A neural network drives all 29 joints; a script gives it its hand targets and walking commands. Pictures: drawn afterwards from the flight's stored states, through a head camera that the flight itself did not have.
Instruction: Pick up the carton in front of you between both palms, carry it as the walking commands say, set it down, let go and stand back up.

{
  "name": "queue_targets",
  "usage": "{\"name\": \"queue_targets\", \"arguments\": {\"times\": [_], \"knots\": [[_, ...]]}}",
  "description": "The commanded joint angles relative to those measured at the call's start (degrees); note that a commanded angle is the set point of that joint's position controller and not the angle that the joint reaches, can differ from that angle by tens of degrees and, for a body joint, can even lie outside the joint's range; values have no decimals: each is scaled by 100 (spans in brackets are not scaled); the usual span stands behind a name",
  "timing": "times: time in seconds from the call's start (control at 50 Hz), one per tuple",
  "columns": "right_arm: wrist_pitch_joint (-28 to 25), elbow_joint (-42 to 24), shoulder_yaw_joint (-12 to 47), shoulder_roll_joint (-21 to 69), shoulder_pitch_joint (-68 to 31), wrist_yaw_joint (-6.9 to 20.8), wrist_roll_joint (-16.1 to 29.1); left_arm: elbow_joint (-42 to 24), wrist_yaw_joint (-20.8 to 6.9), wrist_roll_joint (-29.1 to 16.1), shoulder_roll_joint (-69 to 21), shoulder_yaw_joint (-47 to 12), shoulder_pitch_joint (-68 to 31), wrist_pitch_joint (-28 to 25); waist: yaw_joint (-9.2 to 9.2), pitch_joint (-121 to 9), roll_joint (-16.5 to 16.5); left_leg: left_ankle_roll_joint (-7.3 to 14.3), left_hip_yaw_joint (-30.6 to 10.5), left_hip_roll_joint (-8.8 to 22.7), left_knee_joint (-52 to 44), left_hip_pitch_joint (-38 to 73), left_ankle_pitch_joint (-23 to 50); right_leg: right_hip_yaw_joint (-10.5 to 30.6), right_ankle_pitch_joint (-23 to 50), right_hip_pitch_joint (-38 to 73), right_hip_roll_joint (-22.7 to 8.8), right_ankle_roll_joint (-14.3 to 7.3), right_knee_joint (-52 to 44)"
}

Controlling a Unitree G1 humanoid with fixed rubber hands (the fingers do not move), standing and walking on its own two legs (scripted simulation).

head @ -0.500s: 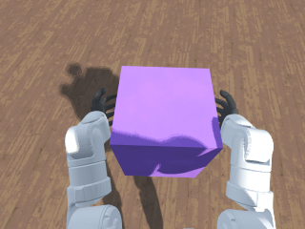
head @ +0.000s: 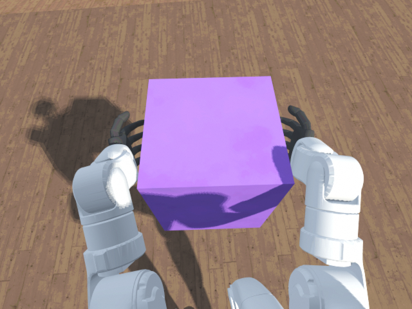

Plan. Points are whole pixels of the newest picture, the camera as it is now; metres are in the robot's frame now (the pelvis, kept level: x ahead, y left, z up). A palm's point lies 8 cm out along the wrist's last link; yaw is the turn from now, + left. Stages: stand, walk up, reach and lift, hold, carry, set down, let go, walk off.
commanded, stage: carry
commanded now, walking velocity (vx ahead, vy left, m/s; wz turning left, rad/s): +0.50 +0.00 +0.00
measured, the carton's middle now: (211, 162) +0.36 -0.05 +0.07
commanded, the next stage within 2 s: none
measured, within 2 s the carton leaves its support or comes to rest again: neither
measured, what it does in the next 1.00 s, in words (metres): climbs: right foot 0.04 m higher, then left foot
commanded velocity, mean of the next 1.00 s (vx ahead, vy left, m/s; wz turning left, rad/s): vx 0.50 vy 0.00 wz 0.00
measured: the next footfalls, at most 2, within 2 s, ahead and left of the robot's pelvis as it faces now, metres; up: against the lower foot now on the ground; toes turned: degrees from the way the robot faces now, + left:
right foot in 0.26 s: +0.35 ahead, -0.15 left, +0.04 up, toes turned -7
left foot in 0.64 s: +0.56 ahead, +0.08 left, +0.07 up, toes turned +7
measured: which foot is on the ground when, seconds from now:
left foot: down 0.00-0.28, up 0.30-0.62, down 0.64-1.00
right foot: up 0.00-0.24, down 0.26-0.66, up 0.68-1.00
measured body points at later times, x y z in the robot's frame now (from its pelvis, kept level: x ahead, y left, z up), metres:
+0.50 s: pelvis +0.29 -0.05 +0.05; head +0.33 -0.05 +0.50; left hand +0.64 +0.14 +0.18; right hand +0.67 -0.16 +0.18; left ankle +0.33 +0.06 -0.59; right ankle +0.30 -0.15 -0.68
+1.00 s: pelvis +0.60 -0.02 +0.09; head +0.62 -0.01 +0.54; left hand +0.96 +0.13 +0.24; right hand +0.96 -0.17 +0.24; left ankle +0.52 +0.08 -0.65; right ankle +0.74 -0.13 -0.59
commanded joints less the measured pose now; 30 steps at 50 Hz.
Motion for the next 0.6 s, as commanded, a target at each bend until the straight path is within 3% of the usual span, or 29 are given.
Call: {"name": "queue_targets", "arguments": {"times": [0.0,0.06,0.1,0.16,0.18,0.2,0.22,0.24,0.26,0.3,0.32,0.36,0.38,0.44,0.5,0.54,0.56,0.58], "knots": [[-173,-792,4308,4908,-4622,633,2251,-204,-42,-358,-3256,-3235,-3086,-117,506,-2605,336,946,-2419,1752,-1560,2474,700,-214,272,-1148,-395,43,-931],[-30,-351,3914,4588,-3994,562,1869,-50,-79,-468,-3212,-3337,-2855,25,545,-2550,473,844,-1840,1710,-1733,2418,480,-319,518,-938,-572,132,-2131],[59,-81,3664,4501,-3645,515,1559,-8,-139,-653,-3346,-3459,-2877,115,553,-2323,545,752,-1363,1616,-1739,2252,719,-641,504,-564,-464,178,-3014],[140,99,3308,4329,-3470,437,1091,-20,-239,-1056,-3663,-3731,-3273,193,792,-2195,988,535,-792,1455,-1207,2192,2141,-1431,175,314,-17,114,-3949],[160,138,3188,4218,-3414,392,935,70,-258,-1180,-3747,-3794,-3369,200,1017,-2345,1009,375,-484,1348,-457,2007,2997,-1702,227,1056,266,88,-4302],[188,269,3060,4092,-3190,346,747,260,-268,-1275,-3810,-3817,-3392,203,1281,-2669,719,82,-95,1103,813,1540,3854,-1597,322,2278,421,-35,-4757],[223,377,2898,3901,-3097,296,543,456,-258,-1331,-3781,-3795,-3217,197,1652,-3052,-182,-303,-152,722,2374,160,2857,230,-362,3780,-463,-390,-5277],[231,365,2801,3979,-2917,272,404,443,-243,-1406,-3791,-3853,-3340,146,1364,-3221,-1833,-478,-360,-94,3719,-1495,-356,3268,295,4657,-1892,-1100,-6191],[201,346,2718,3978,-3039,249,318,333,-260,-1553,-4079,-3986,-3517,112,1430,-3165,-1367,-269,-957,-50,4755,-2273,-890,3813,1268,4778,-1997,-1521,-6321],[78,246,2682,4345,-3344,277,341,-267,-373,-2047,-4626,-4407,-4316,-19,1383,-2859,-302,-113,-1293,393,5191,-2503,-901,2702,1993,4091,-1813,-1273,-5831],[5,125,2691,4462,-3405,291,323,-530,-434,-2281,-4846,-4636,-4693,-111,1350,-2903,-164,-64,-1367,517,4923,-2479,-755,2338,1627,3962,-1797,-1172,-5752],[-135,-264,2817,4451,-3565,257,327,-907,-499,-2552,-4943,-4776,-4930,-253,1310,-3011,-293,-48,-1161,581,4330,-2344,-591,1721,768,3901,-1657,-881,-5984],[-176,-311,2910,4398,-3525,232,322,-866,-495,-2544,-4842,-4710,-4772,-276,1338,-2961,-420,-62,-1050,594,4081,-2430,-514,1532,691,3931,-1635,-876,-6091],[-207,-471,3088,4018,-3149,189,292,-638,-395,-2284,-4374,-4497,-3947,-280,1372,-2848,-607,-149,-975,738,2933,-2510,-381,1115,720,4127,-1635,-929,-6304],[-104,-569,3250,3778,-3004,231,459,-447,-287,-1941,-4005,-4295,-3402,-174,1236,-2657,-831,-184,-560,560,1218,-1352,-4,316,1178,3502,-1414,-684,-6348],[0,-525,3298,3714,-2980,290,589,-265,-240,-1696,-3852,-4167,-3154,-74,896,-2612,-1045,-166,139,196,559,-85,107,-205,1726,2929,-1347,-483,-5998],[45,-371,3277,3696,-2859,309,638,-174,-214,-1559,-3774,-4082,-3075,-13,509,-2803,-832,-112,490,-139,199,1085,241,-588,2368,2480,-1192,-303,-5142],[79,-173,3226,3648,-2720,321,677,-49,-174,-1382,-3647,-3959,-3000,52,146,-3087,-7,19,201,-25,-30,2362,-117,-1044,2667,1845,-904,-72,-3542]]}}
